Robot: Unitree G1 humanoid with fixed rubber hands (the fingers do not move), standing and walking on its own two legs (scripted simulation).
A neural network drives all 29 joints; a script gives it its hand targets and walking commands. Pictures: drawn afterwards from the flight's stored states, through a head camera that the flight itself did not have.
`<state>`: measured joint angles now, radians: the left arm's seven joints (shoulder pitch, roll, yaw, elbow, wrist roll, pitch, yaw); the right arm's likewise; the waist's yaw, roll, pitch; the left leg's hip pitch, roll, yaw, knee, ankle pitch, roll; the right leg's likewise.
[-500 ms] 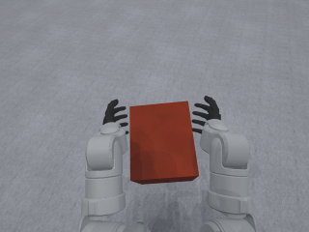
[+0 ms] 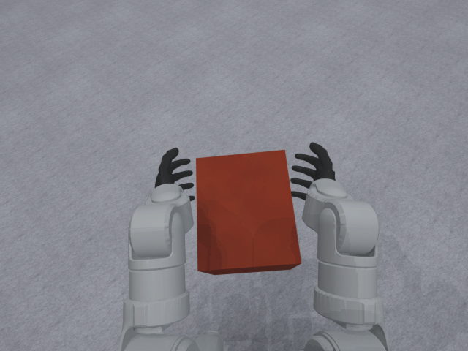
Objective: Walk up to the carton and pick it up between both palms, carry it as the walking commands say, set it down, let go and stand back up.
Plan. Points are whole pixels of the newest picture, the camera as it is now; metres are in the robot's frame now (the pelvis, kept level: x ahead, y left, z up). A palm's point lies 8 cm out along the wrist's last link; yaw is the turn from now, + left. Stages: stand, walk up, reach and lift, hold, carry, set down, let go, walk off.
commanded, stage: carry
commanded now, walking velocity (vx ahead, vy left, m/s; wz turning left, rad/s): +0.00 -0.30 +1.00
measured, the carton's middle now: (246, 218) +0.35 -0.01 -0.01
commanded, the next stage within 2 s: none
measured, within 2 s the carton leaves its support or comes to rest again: neither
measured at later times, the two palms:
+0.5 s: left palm (115, 247) +0.26 +0.18 +0.10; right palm (260, 180) +0.36 -0.03 +0.09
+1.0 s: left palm (86, 331) +0.16 +0.19 +0.09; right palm (209, 194) +0.34 +0.05 +0.09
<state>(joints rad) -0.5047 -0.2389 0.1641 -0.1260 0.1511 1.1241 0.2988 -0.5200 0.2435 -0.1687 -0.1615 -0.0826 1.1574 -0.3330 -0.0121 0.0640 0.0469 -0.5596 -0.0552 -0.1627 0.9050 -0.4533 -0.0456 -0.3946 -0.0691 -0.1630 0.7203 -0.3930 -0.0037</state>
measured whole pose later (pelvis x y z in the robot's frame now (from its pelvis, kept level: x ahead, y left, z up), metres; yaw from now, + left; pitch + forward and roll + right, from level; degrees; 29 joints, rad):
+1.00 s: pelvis +0.04 -0.15 +0.00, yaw +54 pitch +5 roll -1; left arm -0.51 -0.24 0.16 -0.16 0.14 1.12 0.30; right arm -0.52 0.24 -0.17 -0.20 -0.07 1.15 -0.33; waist -0.02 0.06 0.07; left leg -0.57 -0.07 -0.24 0.84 -0.42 -0.06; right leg -0.44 -0.06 -0.11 0.70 -0.32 0.01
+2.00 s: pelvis +0.01 -0.24 +0.00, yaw +64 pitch -1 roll -1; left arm -0.51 -0.24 0.16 -0.13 0.14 1.20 0.31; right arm -0.51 0.24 -0.16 -0.13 -0.11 1.22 -0.32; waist 0.00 0.02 -0.03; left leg -0.48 -0.02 -0.02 0.70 -0.21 0.02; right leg -0.42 -0.11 -0.19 0.72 -0.29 0.00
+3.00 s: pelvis +0.03 -0.25 +0.00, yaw +64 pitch +0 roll +0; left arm -0.50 -0.24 0.19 -0.03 0.14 1.14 0.31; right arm -0.51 0.24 -0.16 -0.01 -0.14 1.15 -0.32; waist 0.00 0.02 -0.04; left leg -0.47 -0.01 -0.03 0.68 -0.20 0.01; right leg -0.42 -0.10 -0.19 0.71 -0.28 -0.02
